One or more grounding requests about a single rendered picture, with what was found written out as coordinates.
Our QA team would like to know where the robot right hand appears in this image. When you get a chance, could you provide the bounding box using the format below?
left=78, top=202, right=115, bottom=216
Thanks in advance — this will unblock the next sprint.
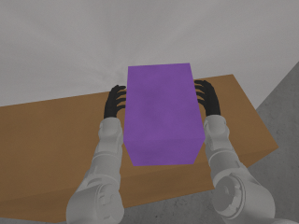
left=194, top=80, right=221, bottom=117

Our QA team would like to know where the left robot forearm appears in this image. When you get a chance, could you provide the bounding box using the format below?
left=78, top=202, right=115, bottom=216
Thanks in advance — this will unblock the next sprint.
left=65, top=117, right=123, bottom=223

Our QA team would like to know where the robot left hand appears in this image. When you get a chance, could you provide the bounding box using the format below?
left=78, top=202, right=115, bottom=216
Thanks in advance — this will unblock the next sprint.
left=104, top=85, right=127, bottom=119

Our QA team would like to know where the pedestal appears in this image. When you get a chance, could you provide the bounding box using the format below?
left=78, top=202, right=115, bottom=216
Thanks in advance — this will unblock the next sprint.
left=0, top=74, right=279, bottom=223

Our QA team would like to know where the robot right upper arm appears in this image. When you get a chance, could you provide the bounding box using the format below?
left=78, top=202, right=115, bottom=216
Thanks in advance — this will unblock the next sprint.
left=212, top=175, right=299, bottom=224

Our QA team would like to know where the right robot forearm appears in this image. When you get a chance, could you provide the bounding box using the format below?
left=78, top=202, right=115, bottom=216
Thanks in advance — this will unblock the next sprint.
left=203, top=115, right=262, bottom=188

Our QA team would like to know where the carton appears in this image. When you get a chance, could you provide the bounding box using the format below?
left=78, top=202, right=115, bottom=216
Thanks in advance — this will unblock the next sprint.
left=123, top=63, right=206, bottom=166

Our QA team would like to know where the robot left upper arm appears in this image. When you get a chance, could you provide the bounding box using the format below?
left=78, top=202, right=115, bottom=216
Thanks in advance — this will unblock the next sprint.
left=66, top=183, right=124, bottom=224

